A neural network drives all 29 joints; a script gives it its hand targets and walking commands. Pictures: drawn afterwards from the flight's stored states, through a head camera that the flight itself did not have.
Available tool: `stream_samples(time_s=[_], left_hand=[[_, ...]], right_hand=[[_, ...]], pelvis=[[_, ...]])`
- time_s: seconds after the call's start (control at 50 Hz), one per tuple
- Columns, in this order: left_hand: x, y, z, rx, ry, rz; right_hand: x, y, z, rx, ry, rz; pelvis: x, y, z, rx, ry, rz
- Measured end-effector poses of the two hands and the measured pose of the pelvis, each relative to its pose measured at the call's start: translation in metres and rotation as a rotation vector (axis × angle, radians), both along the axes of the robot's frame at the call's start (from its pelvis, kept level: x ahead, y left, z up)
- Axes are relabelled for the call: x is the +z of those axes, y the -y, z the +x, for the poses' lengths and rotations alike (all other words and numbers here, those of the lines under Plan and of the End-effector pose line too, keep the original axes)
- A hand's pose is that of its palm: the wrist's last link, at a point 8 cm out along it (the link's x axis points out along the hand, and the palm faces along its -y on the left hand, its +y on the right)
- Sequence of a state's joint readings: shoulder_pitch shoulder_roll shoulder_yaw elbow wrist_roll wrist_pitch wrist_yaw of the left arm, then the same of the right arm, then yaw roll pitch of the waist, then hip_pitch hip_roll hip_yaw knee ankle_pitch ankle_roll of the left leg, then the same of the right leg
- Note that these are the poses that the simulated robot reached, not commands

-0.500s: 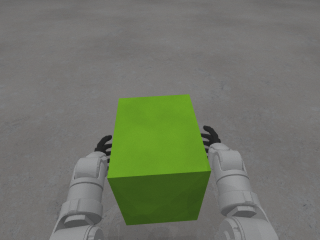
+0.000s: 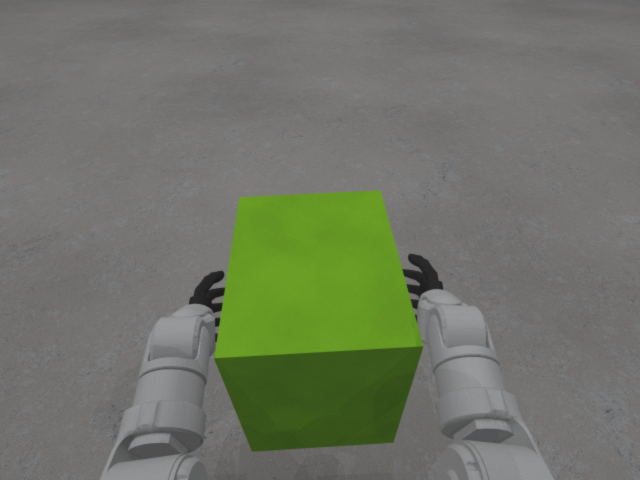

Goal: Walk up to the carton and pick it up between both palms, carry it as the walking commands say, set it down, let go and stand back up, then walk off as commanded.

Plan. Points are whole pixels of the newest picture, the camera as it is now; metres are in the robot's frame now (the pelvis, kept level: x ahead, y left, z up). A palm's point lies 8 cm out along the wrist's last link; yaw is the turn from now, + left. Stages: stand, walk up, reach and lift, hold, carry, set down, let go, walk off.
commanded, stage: carry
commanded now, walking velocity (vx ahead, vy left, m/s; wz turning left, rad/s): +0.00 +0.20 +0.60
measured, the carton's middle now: (316, 320) +0.35 +0.01 -0.01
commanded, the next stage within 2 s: none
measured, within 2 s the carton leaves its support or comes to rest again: neither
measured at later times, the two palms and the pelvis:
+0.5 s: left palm (100, 346) +0.24 +0.25 +0.09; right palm (361, 306) +0.30 -0.05 +0.09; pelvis -0.02 +0.06 +0.00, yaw +9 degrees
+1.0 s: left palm out of the picture +0.10 +0.41 +0.08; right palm (206, 375) +0.22 +0.13 +0.07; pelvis -0.10 +0.18 -0.01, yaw +22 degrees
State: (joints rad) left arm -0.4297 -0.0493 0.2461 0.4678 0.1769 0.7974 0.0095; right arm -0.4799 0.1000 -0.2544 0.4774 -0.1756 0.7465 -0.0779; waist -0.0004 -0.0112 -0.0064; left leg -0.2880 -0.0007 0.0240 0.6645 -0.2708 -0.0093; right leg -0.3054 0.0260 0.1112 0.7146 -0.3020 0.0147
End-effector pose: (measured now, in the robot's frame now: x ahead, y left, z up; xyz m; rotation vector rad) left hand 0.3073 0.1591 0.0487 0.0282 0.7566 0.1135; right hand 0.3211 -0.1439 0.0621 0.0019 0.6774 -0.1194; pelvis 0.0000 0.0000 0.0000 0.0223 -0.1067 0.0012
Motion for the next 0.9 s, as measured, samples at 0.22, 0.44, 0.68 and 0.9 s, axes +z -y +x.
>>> stream_samples(time_s=[0.22, 0.44, 0.68, 0.9], left_hand=[[0.021, -0.025, -0.013, 0.082, 0.022, -0.012], [0.044, -0.085, -0.048, 0.216, 0.068, -0.042], [0.038, -0.159, -0.104, 0.339, 0.035, -0.082], [0.031, -0.231, -0.169, 0.424, 0.031, -0.072]], right_hand=[[0.023, -0.027, 0.007, 0.039, 0.022, 0.029], [0.035, -0.091, -0.012, 0.016, 0.051, 0.155], [0.028, -0.170, -0.044, 0.108, 0.005, 0.133], [0.023, -0.250, -0.080, 0.202, -0.008, 0.132]], pelvis=[[-0.001, -0.019, -0.004, 0.074, -0.030, -0.002], [-0.004, -0.055, -0.011, 0.130, -0.124, -0.028], [-0.008, -0.113, -0.032, 0.261, -0.133, -0.023], [-0.011, -0.164, -0.073, 0.328, -0.134, -0.068]])
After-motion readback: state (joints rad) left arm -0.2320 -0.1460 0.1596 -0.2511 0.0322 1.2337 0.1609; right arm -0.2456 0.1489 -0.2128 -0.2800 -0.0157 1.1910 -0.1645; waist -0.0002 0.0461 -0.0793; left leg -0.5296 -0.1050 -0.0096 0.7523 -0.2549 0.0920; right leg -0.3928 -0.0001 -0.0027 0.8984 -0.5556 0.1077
